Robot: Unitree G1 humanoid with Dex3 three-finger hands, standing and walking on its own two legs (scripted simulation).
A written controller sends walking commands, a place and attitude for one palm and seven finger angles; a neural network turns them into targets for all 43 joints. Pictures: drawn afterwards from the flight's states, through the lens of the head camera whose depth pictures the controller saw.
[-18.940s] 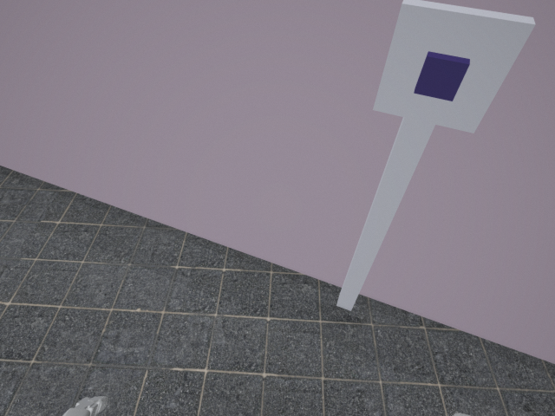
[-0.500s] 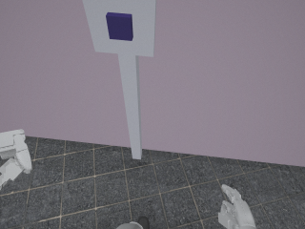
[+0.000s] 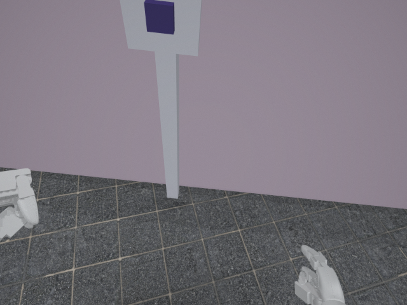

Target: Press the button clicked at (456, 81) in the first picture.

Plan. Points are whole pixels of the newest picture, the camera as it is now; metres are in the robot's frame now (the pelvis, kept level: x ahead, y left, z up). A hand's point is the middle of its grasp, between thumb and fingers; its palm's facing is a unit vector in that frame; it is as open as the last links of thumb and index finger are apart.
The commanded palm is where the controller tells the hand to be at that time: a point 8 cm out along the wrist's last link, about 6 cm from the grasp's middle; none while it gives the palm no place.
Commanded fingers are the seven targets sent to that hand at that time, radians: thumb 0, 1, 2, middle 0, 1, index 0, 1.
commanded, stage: stop stepping back and stand still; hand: left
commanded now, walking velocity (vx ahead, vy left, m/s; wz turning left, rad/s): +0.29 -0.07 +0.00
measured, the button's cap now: (160, 16) +0.68 +0.14 +0.21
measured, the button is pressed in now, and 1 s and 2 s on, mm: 0 0 0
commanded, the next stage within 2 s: let the arm hang, fingers relaxed in 0.92 s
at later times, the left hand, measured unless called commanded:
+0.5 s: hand out of the picture +0.13 +0.24 +0.17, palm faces +0.41 -0.80 -0.45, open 3.1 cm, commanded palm +0.07 +0.28 +0.18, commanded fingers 0.00 0.90 0.90 -1.30 -1.50 -1.30 -1.50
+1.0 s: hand out of the picture +0.14 +0.26 +0.16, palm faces +0.36 -0.83 -0.43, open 3.1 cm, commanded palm none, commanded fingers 0.00 0.90 0.90 -1.30 -1.50 -1.30 -1.50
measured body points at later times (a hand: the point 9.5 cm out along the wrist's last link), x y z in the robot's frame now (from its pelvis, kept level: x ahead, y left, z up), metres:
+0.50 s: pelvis -0.05 +0.00 +0.00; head -0.07 +0.00 +0.45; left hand +0.10 +0.28 +0.19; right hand +0.08 -0.24 -0.09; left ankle -0.02 +0.12 -0.73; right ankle -0.05 -0.09 -0.73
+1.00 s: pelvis -0.04 +0.02 +0.01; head -0.03 +0.02 +0.46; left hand +0.12 +0.30 +0.19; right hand +0.14 -0.20 -0.07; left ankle -0.03 +0.12 -0.73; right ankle -0.05 -0.09 -0.73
